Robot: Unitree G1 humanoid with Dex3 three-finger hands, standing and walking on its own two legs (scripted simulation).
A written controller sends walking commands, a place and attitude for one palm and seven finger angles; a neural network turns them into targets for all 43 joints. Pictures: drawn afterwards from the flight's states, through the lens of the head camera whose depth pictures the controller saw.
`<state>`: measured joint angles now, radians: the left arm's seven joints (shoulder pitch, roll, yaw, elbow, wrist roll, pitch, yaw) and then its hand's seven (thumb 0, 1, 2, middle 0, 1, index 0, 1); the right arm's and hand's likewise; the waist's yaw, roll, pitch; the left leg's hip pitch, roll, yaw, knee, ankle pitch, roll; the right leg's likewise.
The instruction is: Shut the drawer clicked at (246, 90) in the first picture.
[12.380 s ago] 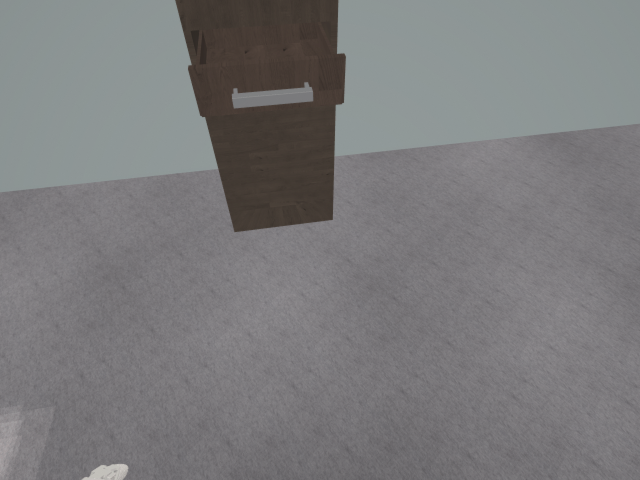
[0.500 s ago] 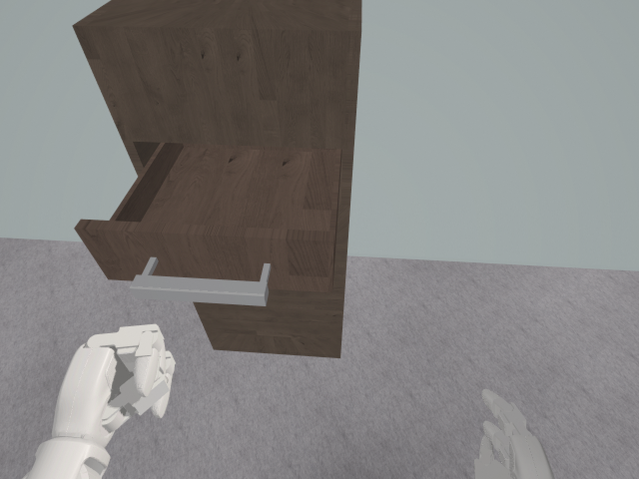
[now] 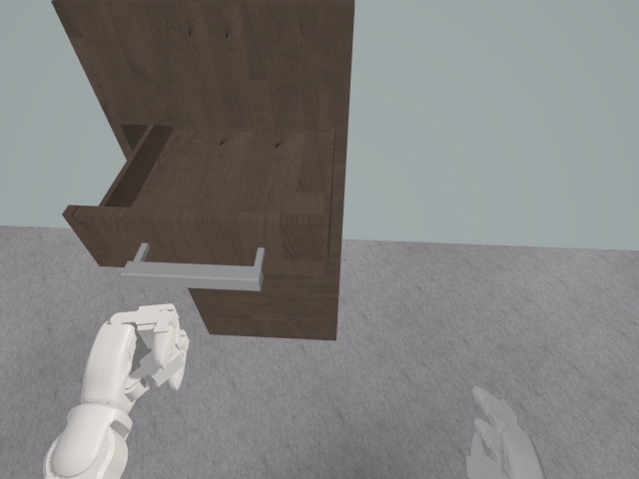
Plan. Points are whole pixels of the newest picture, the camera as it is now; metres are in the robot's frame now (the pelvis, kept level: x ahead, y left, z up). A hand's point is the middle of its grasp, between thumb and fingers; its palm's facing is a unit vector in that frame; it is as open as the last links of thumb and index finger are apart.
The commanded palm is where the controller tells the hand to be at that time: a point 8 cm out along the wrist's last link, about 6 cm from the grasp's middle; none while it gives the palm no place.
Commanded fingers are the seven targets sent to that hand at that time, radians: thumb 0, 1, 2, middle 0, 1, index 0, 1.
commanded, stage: bring the fist close to the handle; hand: left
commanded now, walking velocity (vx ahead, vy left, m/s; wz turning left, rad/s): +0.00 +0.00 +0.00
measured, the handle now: (197, 263) +0.40 +0.22 +0.01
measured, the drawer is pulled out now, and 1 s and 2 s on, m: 0.23 0.23 0.16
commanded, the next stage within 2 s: push the drawer shut in 1.06 s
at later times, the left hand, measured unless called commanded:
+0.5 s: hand (199, 335) +0.28 +0.18 +0.03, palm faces +0.02 -1.00 -0.05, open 3.3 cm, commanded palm +0.26 +0.23 +0.03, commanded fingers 0.00 0.90 0.90 -1.40 -1.60 -1.40 -1.60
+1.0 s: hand (207, 328) +0.30 +0.18 +0.01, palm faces +0.01 -1.00 -0.05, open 3.3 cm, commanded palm +0.27 +0.23 +0.02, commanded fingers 0.00 0.90 0.90 -1.40 -1.60 -1.40 -1.60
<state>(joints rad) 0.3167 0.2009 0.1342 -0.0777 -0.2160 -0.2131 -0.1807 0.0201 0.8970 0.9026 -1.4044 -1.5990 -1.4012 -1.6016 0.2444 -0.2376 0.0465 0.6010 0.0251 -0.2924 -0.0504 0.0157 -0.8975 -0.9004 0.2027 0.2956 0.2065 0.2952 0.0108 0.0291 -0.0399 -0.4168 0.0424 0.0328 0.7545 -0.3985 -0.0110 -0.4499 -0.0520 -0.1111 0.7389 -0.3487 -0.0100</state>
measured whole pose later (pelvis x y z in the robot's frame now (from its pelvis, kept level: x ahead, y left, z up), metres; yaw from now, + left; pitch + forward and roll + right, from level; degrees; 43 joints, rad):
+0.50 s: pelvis -0.01 +0.00 -0.02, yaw +0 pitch +10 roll +0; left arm 0.09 0.20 0.17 0.21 -0.21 -0.36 -0.19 0.02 0.90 0.90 -1.40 -1.60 -1.40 -1.60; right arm 0.24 -0.24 0.02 0.60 0.01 -0.21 -0.03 0.01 -0.90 -0.90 0.20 0.30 0.21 0.29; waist -0.01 0.02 -0.07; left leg -0.62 0.04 0.04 0.89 -0.45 -0.01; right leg -0.65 -0.06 -0.10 0.88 -0.39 -0.01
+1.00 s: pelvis -0.01 +0.00 -0.03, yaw -1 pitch +13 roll +0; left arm 0.00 0.21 0.19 0.31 -0.21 -0.39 -0.19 0.02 0.90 0.90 -1.40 -1.60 -1.40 -1.60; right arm 0.25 -0.24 0.01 0.58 0.02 -0.14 -0.03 0.01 -0.90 -0.90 0.20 0.30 0.21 0.29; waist -0.03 0.02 -0.09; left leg -0.73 0.05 0.04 0.98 -0.47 -0.01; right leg -0.77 -0.06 -0.09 0.96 -0.42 -0.01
